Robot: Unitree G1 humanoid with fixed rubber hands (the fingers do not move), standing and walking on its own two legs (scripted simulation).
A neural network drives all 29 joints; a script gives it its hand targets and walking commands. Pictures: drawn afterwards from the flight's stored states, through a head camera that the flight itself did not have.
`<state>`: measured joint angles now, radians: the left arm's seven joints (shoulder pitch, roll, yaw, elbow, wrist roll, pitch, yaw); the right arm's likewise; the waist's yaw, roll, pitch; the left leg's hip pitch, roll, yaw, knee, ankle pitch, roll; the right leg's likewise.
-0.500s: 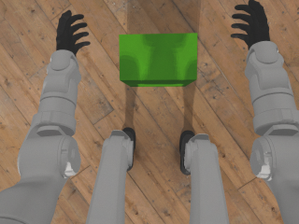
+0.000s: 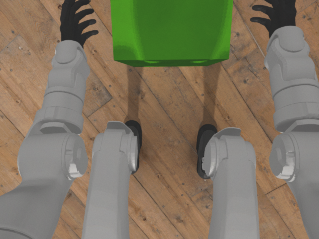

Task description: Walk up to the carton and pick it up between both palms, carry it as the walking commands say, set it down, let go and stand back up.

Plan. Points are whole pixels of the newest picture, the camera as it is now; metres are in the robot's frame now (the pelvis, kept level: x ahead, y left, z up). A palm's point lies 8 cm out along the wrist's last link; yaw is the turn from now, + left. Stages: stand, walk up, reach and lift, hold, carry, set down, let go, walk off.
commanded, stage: reach and lift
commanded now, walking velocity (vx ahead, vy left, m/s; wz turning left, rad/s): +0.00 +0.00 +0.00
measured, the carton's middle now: (170, 35) +0.53 +0.01 -0.33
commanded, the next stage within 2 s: none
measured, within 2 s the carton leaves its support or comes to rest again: leaves its support in 1.96 s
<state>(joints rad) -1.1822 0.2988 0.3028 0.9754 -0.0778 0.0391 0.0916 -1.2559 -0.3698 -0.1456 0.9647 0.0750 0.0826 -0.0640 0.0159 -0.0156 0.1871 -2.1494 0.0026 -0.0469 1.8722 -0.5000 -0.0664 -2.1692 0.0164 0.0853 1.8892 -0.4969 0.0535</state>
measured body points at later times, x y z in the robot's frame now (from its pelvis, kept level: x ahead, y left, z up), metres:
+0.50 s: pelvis -0.01 +0.00 -0.06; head +0.37 -0.01 +0.18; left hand +0.51 +0.22 -0.26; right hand +0.53 -0.20 -0.26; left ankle +0.12 +0.14 -0.42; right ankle +0.11 -0.14 -0.42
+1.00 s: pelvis -0.02 +0.00 -0.06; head +0.36 -0.01 +0.18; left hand +0.52 +0.20 -0.25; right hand +0.53 -0.17 -0.26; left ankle +0.12 +0.14 -0.42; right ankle +0.11 -0.14 -0.42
